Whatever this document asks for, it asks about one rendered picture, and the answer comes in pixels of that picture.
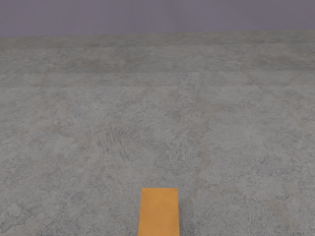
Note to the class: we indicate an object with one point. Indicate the carton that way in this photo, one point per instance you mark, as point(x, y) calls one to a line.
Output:
point(159, 212)

